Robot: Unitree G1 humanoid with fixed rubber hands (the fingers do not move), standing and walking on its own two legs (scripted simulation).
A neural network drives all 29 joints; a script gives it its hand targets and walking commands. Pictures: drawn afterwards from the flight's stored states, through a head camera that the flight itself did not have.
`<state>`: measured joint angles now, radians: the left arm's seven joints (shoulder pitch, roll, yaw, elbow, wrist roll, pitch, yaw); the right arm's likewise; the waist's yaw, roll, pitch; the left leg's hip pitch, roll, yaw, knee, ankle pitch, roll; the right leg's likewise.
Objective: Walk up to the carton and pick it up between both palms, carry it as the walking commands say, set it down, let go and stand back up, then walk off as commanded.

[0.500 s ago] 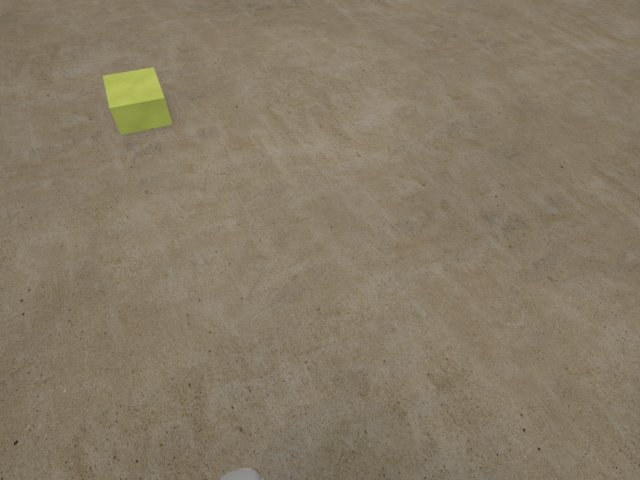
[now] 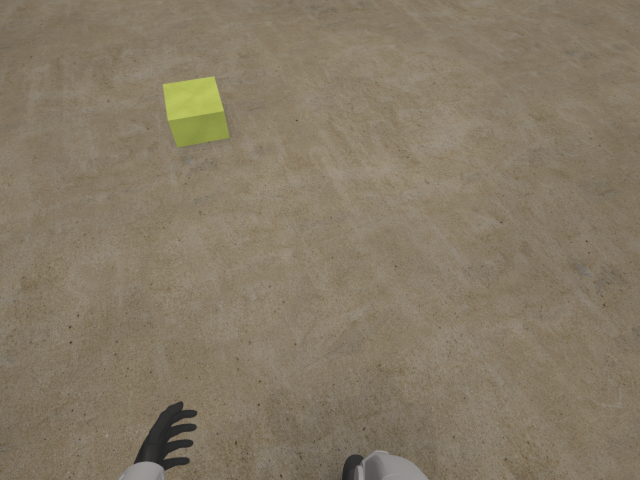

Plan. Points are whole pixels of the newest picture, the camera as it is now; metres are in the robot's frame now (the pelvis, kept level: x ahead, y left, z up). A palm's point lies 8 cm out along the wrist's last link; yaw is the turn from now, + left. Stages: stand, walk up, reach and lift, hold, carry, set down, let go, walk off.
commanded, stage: walk up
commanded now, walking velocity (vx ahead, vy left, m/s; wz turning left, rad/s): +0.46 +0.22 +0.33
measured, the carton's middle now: (196, 111) +1.78 +0.46 -0.68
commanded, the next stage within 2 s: none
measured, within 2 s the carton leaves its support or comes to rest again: neither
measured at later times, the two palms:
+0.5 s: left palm out of the picture +0.16 +0.38 -0.15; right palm (367, 333) +0.33 -0.09 -0.11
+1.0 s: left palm (82, 200) +0.65 +0.43 -0.10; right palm (306, 335) +0.34 +0.00 -0.12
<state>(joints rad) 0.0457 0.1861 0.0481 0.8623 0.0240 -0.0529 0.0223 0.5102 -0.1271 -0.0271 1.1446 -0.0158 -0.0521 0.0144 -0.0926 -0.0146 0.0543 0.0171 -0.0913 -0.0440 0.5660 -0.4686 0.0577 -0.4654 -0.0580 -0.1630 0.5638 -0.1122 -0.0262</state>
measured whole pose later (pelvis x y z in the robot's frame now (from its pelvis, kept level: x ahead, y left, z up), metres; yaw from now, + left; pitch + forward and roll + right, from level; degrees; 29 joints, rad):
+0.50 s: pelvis +0.24 +0.14 +0.00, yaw +3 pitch +0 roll -1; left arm 0.42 0.21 0.08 1.04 0.05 -0.02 -0.01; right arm 0.16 -0.18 -0.05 1.01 -0.02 -0.06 0.05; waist 0.03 -0.05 0.06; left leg -0.42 0.05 0.12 0.64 -0.22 0.06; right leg -0.30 -0.17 -0.04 1.05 -0.47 0.02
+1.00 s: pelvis +0.49 +0.21 +0.01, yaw +6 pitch +1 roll +0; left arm 0.00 0.15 0.05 0.89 0.02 -0.03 0.01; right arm 0.53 -0.13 -0.03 1.21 -0.02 -0.07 -0.01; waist -0.11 0.01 0.06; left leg 0.03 -0.09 0.09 0.46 -0.44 0.08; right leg -0.43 -0.03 -0.16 0.54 -0.14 -0.05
